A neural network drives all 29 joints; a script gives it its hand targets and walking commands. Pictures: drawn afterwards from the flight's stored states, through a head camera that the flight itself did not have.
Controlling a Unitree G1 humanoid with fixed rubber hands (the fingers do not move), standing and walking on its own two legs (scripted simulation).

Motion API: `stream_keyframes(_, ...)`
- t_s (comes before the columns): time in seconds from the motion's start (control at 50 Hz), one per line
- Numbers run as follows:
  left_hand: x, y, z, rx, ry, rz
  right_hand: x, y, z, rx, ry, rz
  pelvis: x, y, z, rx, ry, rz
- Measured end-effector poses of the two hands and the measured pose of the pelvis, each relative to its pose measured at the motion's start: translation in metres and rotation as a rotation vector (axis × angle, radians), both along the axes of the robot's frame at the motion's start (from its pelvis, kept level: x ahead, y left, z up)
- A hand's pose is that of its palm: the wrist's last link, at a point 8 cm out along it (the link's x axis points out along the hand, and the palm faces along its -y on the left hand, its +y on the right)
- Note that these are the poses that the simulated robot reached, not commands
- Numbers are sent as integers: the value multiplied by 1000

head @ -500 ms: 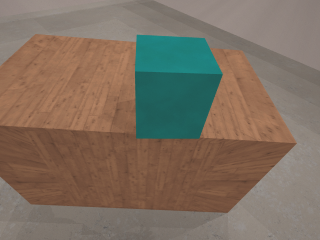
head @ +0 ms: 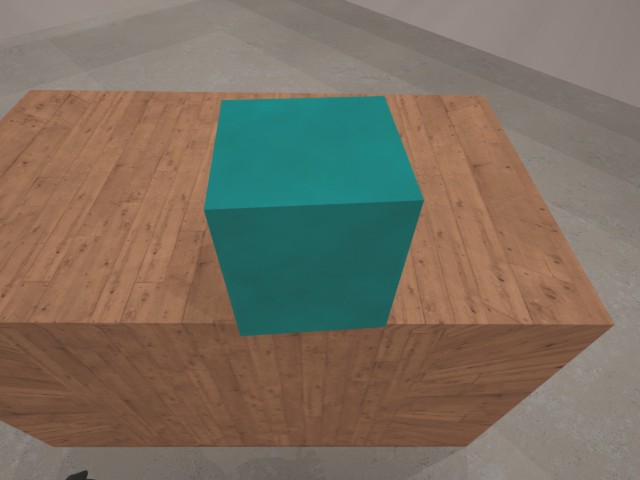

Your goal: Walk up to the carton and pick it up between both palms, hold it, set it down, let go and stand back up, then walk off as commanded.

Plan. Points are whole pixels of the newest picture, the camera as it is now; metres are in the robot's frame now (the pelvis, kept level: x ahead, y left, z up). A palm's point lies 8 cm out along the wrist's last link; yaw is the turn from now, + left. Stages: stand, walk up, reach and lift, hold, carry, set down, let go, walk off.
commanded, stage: walk up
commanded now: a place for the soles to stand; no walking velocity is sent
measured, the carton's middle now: (309, 221) +0.44 +0.03 +0.09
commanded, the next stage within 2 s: reach and lift in 1.44 s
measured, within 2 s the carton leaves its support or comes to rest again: neither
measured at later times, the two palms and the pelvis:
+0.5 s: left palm out of the picture +0.14 +0.32 -0.08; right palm out of the picture +0.13 -0.30 -0.08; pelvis +0.02 +0.00 -0.01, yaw +1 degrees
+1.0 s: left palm out of the picture +0.14 +0.33 -0.08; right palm out of the picture +0.14 -0.29 -0.08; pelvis +0.02 +0.01 -0.01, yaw +1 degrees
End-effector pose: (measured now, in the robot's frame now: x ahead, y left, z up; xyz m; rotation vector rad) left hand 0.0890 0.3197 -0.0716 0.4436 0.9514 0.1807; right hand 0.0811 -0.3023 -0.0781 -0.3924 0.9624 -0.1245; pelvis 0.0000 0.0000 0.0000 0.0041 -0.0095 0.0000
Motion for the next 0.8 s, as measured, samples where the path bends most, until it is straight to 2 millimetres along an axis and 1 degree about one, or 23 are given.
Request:
stream_keyframes(0.06,2,6,-10,-10,-1,18,11,6,-3,-13,-2,17,5,5,-6,-13,-3,16)
stream_keyframes(0.12,12,8,-19,-31,-10,30,16,10,-4,-31,-10,20,8,11,-11,-1,-19,23)
stream_keyframes(0.2,28,4,-17,-35,-33,21,23,7,2,-38,-26,16,12,9,-9,-7,-20,17)
stream_keyframes(0.26,36,-1,-15,-30,-38,8,29,3,-1,-32,-30,13,13,4,-10,-5,-13,10)
stream_keyframes(0.32,37,-3,-12,-19,-47,4,36,1,-2,-25,-32,11,15,1,-10,-6,-16,9)
stream_keyframes(0.38,40,-1,-12,-15,-57,10,40,3,-5,-22,-34,18,17,2,-12,-5,-18,18)
stream_keyframes(0.68,67,-2,-6,-20,-100,-6,57,4,-3,-22,-51,24,21,3,-11,-4,-10,18)
stream_keyframes(0.74,68,-2,-6,-18,-106,-8,58,4,-3,-22,-55,24,21,3,-11,-4,-9,18)
stream_keyframes(0.8,63,2,-6,-14,-99,0,58,7,-4,-20,-53,25,21,6,-11,-3,-10,20)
